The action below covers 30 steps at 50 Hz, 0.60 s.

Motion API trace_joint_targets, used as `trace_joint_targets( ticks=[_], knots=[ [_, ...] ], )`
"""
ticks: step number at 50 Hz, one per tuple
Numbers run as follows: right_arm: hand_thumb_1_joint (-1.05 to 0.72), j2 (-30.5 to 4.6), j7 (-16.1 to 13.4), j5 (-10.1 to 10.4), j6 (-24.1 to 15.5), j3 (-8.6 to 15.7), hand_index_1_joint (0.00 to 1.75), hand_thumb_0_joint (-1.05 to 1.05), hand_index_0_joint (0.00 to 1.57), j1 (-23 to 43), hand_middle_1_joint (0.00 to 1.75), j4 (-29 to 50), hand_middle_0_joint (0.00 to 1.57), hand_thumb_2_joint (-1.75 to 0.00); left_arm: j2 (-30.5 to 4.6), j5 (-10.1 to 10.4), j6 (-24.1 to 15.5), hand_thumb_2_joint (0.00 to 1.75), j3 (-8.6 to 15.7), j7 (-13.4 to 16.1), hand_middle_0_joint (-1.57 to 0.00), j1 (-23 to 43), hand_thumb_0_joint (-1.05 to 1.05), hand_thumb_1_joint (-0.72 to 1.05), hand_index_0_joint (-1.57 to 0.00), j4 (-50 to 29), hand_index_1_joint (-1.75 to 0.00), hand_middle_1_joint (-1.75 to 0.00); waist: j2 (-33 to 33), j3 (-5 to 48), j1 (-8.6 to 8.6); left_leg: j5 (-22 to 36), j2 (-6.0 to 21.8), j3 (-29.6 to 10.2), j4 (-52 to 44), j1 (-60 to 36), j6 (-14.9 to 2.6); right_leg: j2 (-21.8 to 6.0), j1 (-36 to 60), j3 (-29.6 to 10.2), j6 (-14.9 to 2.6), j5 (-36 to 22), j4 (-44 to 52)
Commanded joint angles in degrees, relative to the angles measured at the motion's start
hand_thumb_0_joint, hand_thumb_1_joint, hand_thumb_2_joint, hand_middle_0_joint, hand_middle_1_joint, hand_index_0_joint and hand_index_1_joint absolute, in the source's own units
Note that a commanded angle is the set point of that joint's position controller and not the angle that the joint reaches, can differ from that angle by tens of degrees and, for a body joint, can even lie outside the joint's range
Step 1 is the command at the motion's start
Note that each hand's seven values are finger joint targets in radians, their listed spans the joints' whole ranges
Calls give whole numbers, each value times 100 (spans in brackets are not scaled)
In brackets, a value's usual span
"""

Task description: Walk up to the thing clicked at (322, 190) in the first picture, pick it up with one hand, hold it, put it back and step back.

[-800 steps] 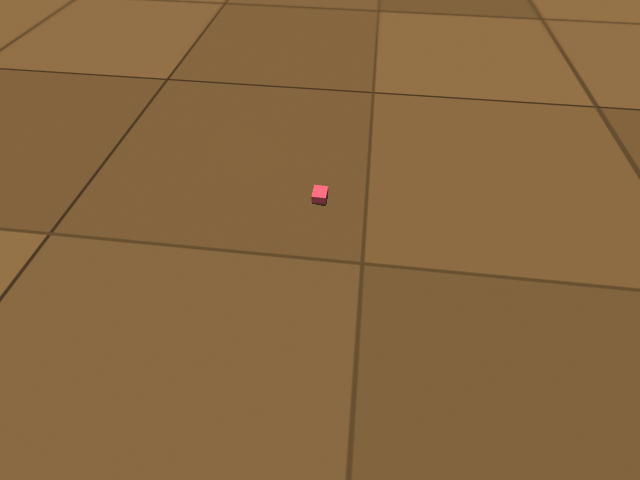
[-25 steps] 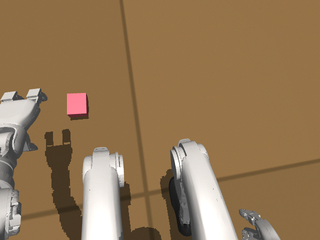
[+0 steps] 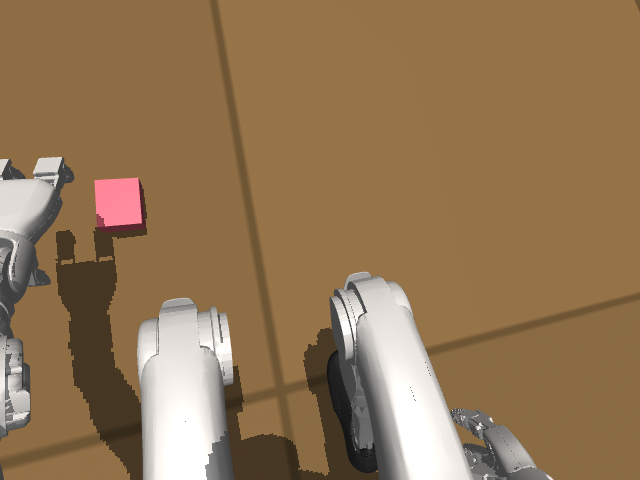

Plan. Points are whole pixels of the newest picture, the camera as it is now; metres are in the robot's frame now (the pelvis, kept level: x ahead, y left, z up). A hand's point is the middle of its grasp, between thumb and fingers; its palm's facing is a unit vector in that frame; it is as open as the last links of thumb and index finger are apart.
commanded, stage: rise first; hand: left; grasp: from above
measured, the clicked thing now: (120, 205) +0.51 +0.25 -0.32
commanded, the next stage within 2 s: approach in 0.14 s
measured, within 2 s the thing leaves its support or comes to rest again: neither
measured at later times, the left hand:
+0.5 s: hand (83, 206) +0.47 +0.27 -0.21, palm faces -0.46 -0.05 -0.88, open 14.1 cm
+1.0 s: hand (79, 198) +0.48 +0.28 -0.21, palm faces -0.57 -0.07 -0.82, open 14.1 cm
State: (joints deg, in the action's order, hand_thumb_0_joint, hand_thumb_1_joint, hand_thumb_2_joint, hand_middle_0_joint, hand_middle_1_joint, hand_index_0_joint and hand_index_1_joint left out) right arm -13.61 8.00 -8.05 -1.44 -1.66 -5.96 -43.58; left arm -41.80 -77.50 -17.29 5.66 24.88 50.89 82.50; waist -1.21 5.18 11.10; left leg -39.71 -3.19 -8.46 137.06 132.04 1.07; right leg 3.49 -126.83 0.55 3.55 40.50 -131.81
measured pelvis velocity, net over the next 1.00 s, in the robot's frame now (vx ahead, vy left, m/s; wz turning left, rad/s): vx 0.00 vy -0.01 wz -0.04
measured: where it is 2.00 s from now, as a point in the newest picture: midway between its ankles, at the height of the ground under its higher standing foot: (282, 450)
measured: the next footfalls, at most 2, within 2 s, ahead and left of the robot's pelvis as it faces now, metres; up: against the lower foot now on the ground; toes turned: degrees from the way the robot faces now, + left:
none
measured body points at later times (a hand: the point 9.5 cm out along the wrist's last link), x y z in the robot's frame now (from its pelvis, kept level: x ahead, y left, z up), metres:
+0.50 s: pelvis +0.01 -0.01 -0.02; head +0.26 +0.07 +0.34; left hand +0.49 +0.27 -0.16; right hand +0.05 -0.28 -0.11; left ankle +0.07 +0.12 -0.30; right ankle +0.10 -0.15 -0.30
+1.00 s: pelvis +0.00 -0.01 -0.01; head +0.28 +0.05 +0.34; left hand +0.51 +0.28 -0.16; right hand +0.03 -0.27 -0.11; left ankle +0.07 +0.12 -0.30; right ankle +0.10 -0.15 -0.30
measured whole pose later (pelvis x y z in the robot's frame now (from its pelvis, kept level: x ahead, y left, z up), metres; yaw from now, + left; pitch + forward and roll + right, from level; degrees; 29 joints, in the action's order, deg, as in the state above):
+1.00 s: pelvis +0.00 -0.01 -0.01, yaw -2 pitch +34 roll -10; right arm -16.5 8.5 -7.1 0.2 -10.4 -8.5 -37.6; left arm -48.0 -67.2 -6.2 3.3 15.4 59.1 85.1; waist -0.4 -2.9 18.3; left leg -41.1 -1.9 -11.0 139.4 133.0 2.2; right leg 4.6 -128.9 2.6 5.1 39.5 -132.9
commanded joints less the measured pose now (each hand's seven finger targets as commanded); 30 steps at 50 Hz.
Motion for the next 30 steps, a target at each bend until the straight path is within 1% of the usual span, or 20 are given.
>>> trace_joint_targets(
  ticks=[1,2,4,5,8,9,10,11,12,13,14,17,18,20,21,24,27,28,29,30],
  knots=[
    [-90,-1510,-83,-48,-40,445,30,0,20,-1116,30,72,20,-90,-1418,81,43,100,209,329,-6,1681,0,-54,-6,-520,-96,-97,1769,3650,51,1073,124,518,-1558,-3390,-226,-47,1215,819,-511,-1254,1078],
    [-90,-1539,-75,-65,-38,467,30,0,20,-1117,30,101,20,-90,-1517,96,40,99,265,346,-6,1846,0,-52,-6,-615,-96,-96,1802,3644,115,1017,132,522,-1540,-3297,-232,-54,1211,817,-503,-1213,1075],
    [-90,-1488,-83,-65,-40,409,30,0,20,-1113,30,85,20,-90,-1495,122,49,101,224,347,-6,1779,0,-55,-6,-560,-96,-96,1721,3617,108,965,102,581,-1446,-3131,-279,-26,1354,806,-493,-1225,1108],
    [-90,-1514,-75,-79,-60,421,30,0,20,-1144,30,110,20,-90,-1604,148,57,99,319,368,-6,1772,0,-53,-6,-572,-96,-97,1680,3619,128,1030,123,556,-1427,-3149,-273,-44,1368,808,-489,-1276,1094],
    [-90,-1527,-75,-72,-71,418,30,0,20,-1146,30,113,20,-90,-1603,200,112,100,321,364,-6,1723,0,-54,-6,-588,-96,-96,1787,3620,117,1005,141,537,-1450,-3249,-253,-38,1271,828,-509,-1245,1045],
    [-90,-1550,-72,-77,-80,412,30,0,20,-1168,30,93,20,-90,-1634,215,112,101,308,356,-6,1837,0,-54,-5,-612,-96,-96,1819,3604,180,997,157,525,-1427,-3233,-251,-44,1275,843,-497,-1245,1029],
    [-90,-1541,-70,-93,-75,363,30,0,20,-1188,30,96,20,-90,-1588,211,128,102,297,353,-6,1730,0,-55,-5,-573,-96,-95,1796,3612,162,1086,150,529,-1400,-3260,-254,-34,1339,848,-488,-1326,1034],
    [-90,-1567,-58,-97,-81,381,30,0,20,-1198,30,91,20,-90,-1687,227,141,101,338,346,-6,1807,0,-54,-6,-610,-96,-96,1831,3628,209,1066,141,540,-1363,-3183,-262,-38,1362,841,-496,-1333,1016],
    [-90,-1583,-68,-94,-76,386,30,0,20,-1216,30,116,20,-90,-1769,247,137,109,407,353,-6,1793,0,-61,-2,-686,-95,-90,1816,3686,163,1112,156,557,-1331,-3184,-273,-31,1450,840,-488,-1395,1031],
    [-90,-1555,-67,-89,-67,346,30,0,20,-1212,30,93,20,-89,-1720,250,161,101,353,337,-6,1759,0,-53,-7,-568,-97,-98,1778,3666,173,1086,142,560,-1318,-3135,-273,-22,1427,840,-503,-1368,1022],
    [-90,-1561,-58,-90,-76,341,30,0,20,-1232,30,98,20,-89,-1646,278,155,96,275,338,-6,1892,0,-50,-8,-566,-98,-100,1789,3567,258,1044,148,565,-1299,-3046,-278,-23,1424,840,-504,-1358,1036],
    [-90,-1584,-68,-133,-94,258,30,0,20,-1327,30,46,20,-89,-1407,296,142,95,55,383,-6,2229,0,-49,-8,-428,-98,-101,1683,3489,508,1114,169,514,-1160,-2985,-294,-1,1388,889,-475,-1483,1018],
    [-90,-1589,-54,-156,-111,211,30,0,20,-1367,30,14,20,-89,-1293,276,120,96,-92,374,-6,2413,0,-51,-8,-372,-98,-100,1696,3441,648,1133,169,492,-1098,-2960,-300,19,1398,906,-472,-1532,1016],
    [-90,-1671,-54,-177,-149,184,30,0,20,-1477,30,-30,20,-89,-1229,275,115,96,-210,392,-6,2754,0,-51,-8,-237,-99,-101,1654,3293,809,1075,187,444,-1067,-2855,-298,21,1318,960,-476,-1494,1027],
    [-90,-1674,-65,-182,-154,142,30,0,20,-1468,30,-31,20,-89,-1264,270,118,96,-250,414,-6,2853,0,-51,-8,-172,-99,-102,1691,3308,790,1064,188,439,-1057,-2863,-290,42,1330,966,-481,-1488,1040],
    [-90,-1750,-65,-248,-204,43,30,0,20,-1522,30,12,20,-89,-1272,188,176,96,-327,525,-6,3063,0,-51,-8,30,-99,-101,2014,3214,914,1060,197,446,-1032,-2917,-245,31,1303,1021,-484,-1490,969],
    [-91,-1786,-61,-269,-188,-43,30,0,20,-1513,30,64,20,-89,-1642,37,360,97,-186,681,-7,3300,0,-52,-8,91,-99,-101,2242,3539,896,1246,219,465,-993,-3057,-219,62,1469,1025,-505,-1705,902],
    [-90,-1814,-73,-275,-173,-61,30,0,20,-1542,30,105,20,-89,-1785,46,426,97,-69,734,-7,3453,0,-51,-8,-116,-99,-101,2400,3728,882,1392,229,470,-1022,-3167,-196,43,1525,1020,-501,-1827,871],
    [-91,-1803,-54,-269,-169,-90,30,0,20,-1521,30,156,20,-89,-1789,-2,552,97,-76,759,-7,3323,0,-52,-8,44,-99,-100,2529,3737,878,1494,236,478,-1029,-3284,-184,40,1524,1019,-514,-1922,835],
    [-91,-1811,-30,-265,-167,-129,30,0,20,-1469,30,203,20,-90,-1829,30,648,97,-61,786,-7,3413,0,-52,-8,34,-99,-101,2662,3734,894,1474,240,483,-1057,-3224,-179,51,1509,1017,-543,-1932,800]
  ],
)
